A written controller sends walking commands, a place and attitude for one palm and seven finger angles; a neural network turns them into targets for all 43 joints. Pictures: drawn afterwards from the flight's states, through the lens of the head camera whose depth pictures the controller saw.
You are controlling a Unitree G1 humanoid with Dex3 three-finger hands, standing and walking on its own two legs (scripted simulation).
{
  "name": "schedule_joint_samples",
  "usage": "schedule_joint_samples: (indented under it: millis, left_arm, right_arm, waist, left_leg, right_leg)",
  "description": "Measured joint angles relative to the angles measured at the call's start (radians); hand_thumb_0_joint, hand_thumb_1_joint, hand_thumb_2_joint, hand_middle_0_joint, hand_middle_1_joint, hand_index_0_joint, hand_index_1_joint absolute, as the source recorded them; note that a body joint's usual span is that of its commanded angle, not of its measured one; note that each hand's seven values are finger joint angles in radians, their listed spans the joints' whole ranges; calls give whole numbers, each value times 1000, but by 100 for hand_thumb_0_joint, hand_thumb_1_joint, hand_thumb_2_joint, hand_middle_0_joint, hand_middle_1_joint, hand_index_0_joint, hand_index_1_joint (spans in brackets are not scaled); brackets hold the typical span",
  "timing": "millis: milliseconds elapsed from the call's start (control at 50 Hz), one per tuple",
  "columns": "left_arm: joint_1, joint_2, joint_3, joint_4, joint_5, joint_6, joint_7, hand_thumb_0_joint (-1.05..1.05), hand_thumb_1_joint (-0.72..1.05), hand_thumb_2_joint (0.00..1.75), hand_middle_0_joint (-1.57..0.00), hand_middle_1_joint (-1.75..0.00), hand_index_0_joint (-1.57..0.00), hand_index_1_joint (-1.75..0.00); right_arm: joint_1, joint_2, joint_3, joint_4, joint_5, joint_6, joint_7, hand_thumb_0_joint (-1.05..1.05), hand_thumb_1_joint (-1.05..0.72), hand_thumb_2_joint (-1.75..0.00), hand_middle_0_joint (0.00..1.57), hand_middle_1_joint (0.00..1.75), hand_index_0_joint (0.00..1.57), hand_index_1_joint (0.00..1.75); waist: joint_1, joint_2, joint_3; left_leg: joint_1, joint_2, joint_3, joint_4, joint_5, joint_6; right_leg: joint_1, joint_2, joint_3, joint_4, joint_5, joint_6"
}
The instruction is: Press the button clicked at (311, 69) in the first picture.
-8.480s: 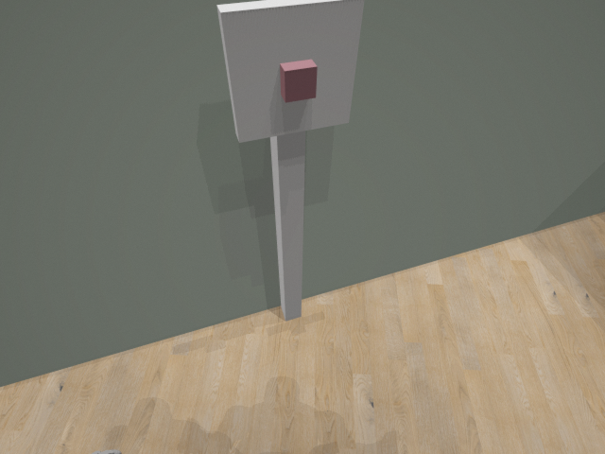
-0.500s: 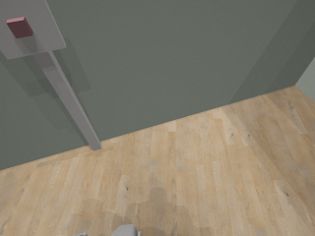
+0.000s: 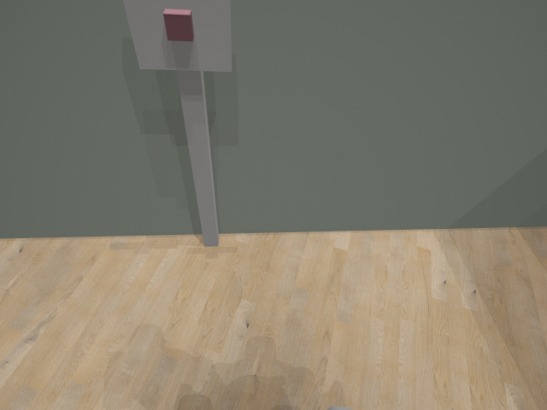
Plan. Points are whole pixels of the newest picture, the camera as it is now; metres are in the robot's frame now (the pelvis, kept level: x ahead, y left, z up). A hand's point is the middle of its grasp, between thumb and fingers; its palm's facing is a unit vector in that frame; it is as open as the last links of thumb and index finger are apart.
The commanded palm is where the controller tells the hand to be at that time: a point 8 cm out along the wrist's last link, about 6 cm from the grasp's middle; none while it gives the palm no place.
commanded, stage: turn to face it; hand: left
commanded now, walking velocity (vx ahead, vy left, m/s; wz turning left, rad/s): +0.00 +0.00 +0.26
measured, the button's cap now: (179, 24) +0.81 +0.27 +0.16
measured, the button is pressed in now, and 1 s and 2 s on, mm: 0 0 0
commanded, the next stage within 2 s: take the last steps up to it in 0.10 s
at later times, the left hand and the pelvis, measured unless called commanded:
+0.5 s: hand out of the picture -0.04 +0.15 -0.16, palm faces +0.22 -0.95 -0.23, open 7.3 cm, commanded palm none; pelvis -0.01 -0.03 +0.00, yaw +9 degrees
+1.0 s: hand out of the picture +0.11 +0.26 -0.18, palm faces +0.18 -0.98 -0.13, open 7.4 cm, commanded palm none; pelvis +0.08 +0.08 +0.00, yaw +7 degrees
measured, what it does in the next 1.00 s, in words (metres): walks ahead: right foot, then left foot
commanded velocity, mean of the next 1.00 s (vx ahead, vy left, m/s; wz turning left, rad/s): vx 0.25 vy -0.02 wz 0.04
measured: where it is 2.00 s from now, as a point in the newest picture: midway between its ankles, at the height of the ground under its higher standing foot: (250, 393)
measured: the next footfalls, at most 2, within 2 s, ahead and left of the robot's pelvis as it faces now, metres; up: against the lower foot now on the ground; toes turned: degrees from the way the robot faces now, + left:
right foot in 0.20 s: +0.02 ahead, -0.14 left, +0.00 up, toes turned +1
left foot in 0.68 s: +0.05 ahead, +0.14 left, +0.00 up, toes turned +17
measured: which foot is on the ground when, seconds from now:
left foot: down 0.00-0.22, up 0.24-0.66, down 0.68-1.00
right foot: up 0.00-0.18, down 0.20-0.68, up 0.70-1.00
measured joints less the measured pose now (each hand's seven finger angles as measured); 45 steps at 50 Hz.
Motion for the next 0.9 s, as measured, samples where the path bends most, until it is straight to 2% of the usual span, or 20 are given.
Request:
schedule_joint_samples:
  millis: [120, 160, 200, 220, 240, 280, 340, 400, 460, 560, 620, 660, 700, 740, 800, 900]
  left_arm:
    - [-40, -40, -11, -9, -6, -8, 4, 1, 91, 90, -20, -30, -19, -30]
    - [-47, -52, -16, -13, -9, -17, 6, 1, 91, 90, -20, -30, -19, -30]
    - [-44, -59, -22, -19, -11, -33, 9, 1, 91, 90, -20, -30, -19, -30]
    - [-44, -68, -25, -14, -8, -44, 12, 1, 91, 90, -20, -30, -19, -30]
    - [-42, -77, -30, -8, -5, -50, 13, 1, 91, 90, -20, -30, -20, -30]
    - [-23, -89, -36, -1, -3, -56, 9, 1, 91, 90, -20, -30, -20, -30]
    - [20, -101, -36, 17, -2, -62, 5, 1, 91, 90, -20, -30, -20, -30]
    - [66, -101, -27, 45, 0, -76, 10, 1, 92, 90, -21, -30, -20, -30]
    - [117, -97, -25, 75, 5, -89, 8, 1, 92, 90, -20, -30, -20, -30]
    - [200, -98, -27, 132, 14, -98, -1, 1, 92, 90, -20, -30, -20, -30]
    - [243, -96, -25, 169, 16, -93, -5, 1, 91, 90, -20, -30, -20, -30]
    - [273, -96, -23, 195, 12, -85, -6, 1, 91, 90, -20, -30, -20, -30]
    - [290, -93, -22, 223, 6, -68, -8, 1, 91, 90, -20, -30, -20, -30]
    - [289, -95, -25, 245, 9, -42, -9, 1, 91, 90, -20, -30, -19, -30]
    - [254, -94, -20, 251, 14, -33, -19, 1, 91, 90, -20, -30, -19, -30]
    - [140, -73, -7, 189, 15, -49, -24, 1, 91, 90, -20, -30, -19, -30]
  right_arm:
    - [58, 5, -8, 42, -7, 13, -3, 0, -90, -90, 20, 30, 21, 30]
    - [77, 1, -13, 58, -7, 17, -4, 1, -90, -90, 20, 30, 21, 30]
    - [100, -2, -18, 72, -1, 19, -4, 1, -90, -90, 20, 30, 21, 30]
    - [107, -9, -21, 81, 3, 20, -3, 1, -90, -90, 20, 30, 21, 30]
    - [112, -16, -26, 90, 6, 24, -3, 1, -90, -90, 20, 30, 21, 30]
    - [128, -23, -34, 105, 0, 40, 0, 1, -90, -90, 20, 30, 20, 29]
    - [147, -34, -45, 126, -10, 49, 13, 1, -91, -90, 20, 30, 20, 29]
    - [163, -41, -53, 137, -16, 43, 21, 1, -91, -90, 20, 30, 20, 29]
    - [167, -44, -57, 146, -18, 38, 25, 1, -91, -90, 20, 30, 20, 29]
    - [136, -39, -51, 152, -14, 26, 29, 1, -91, -90, 20, 30, 20, 29]
    - [99, -29, -42, 142, -9, 9, 28, 1, -91, -90, 20, 30, 20, 29]
    - [76, -22, -33, 130, -5, -13, 25, 1, -91, -90, 20, 30, 20, 29]
    - [47, -3, -26, 124, -6, -43, 14, 1, -91, -90, 20, 30, 20, 29]
    - [37, 18, -16, 114, -9, -64, 5, 1, -91, -90, 20, 30, 20, 29]
    - [57, 29, -25, 103, -3, -85, -22, -1, -94, -90, 20, 30, 21, 29]
    - [135, 35, -8, 145, 1, -94, -30, -1, -95, -90, 20, 30, 21, 29]
  waist:
    - [-35, 26, -8]
    - [-43, 37, -11]
    - [-45, 38, -21]
    - [-43, 53, -20]
    - [-47, 69, -17]
    - [-48, 77, -26]
    - [-42, 76, -42]
    - [-36, 70, -54]
    - [-22, 61, -63]
    - [16, 42, -63]
    - [41, 26, -56]
    - [51, 21, -53]
    - [51, -4, -41]
    - [44, -9, -40]
    - [17, -2, -44]
    - [6, -9, -40]
  left_leg:
    - [-27, -18, -31, 15, 11, -12]
    - [-46, -24, -40, 29, 12, -21]
    - [-73, -38, -49, 61, 4, -34]
    - [-89, -33, -54, 92, -8, -43]
    - [-107, -29, -59, 144, -77, -55]
    - [-156, -25, -45, 299, -199, -73]
    - [-222, 9, -10, 525, -178, -87]
    - [-253, 59, 12, 617, -108, -101]
    - [-251, 100, 27, 596, -74, -110]
    - [-200, 132, 62, 407, -111, -108]
    - [-149, 125, 92, 266, -137, -97]
    - [-85, 116, 122, 137, -109, -94]
    - [-62, 100, 145, 122, -75, -64]
    - [-37, 101, 169, 137, -101, -37]
    - [37, 97, 185, 61, -93, -24]
    - [145, 69, 196, -74, -63, -11]
  right_leg:
    - [91, 39, 2, -191, -35, -23]
    - [137, 53, 1, -289, -2, -33]
    - [209, 55, -4, -452, 95, -42]
    - [222, 64, -12, -483, 120, -79]
    - [225, 70, -24, -480, 122, -103]
    - [237, 64, -43, -485, 115, -124]
    - [273, 53, -60, -537, 132, -124]
    - [301, 44, -78, -583, 152, -120]
    - [318, 34, -91, -616, 162, -113]
    - [336, 14, -103, -643, 161, -91]
    - [335, 0, -105, -623, 140, -69]
    - [325, -7, -103, -575, 105, -51]
    - [282, -27, -82, -444, 19, -60]
    - [195, -14, -57, -218, -72, -78]
    - [67, -7, -61, 19, -9, -87]
    - [-83, -21, -52, 92, 152, -66]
